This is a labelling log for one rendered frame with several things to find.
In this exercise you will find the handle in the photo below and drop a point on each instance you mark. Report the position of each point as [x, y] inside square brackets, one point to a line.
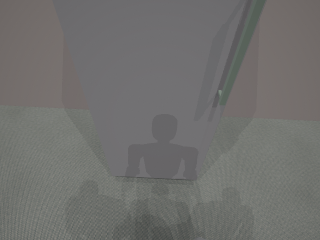
[251, 22]

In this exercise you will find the fridge door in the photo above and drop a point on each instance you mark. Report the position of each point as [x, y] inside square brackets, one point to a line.
[150, 71]

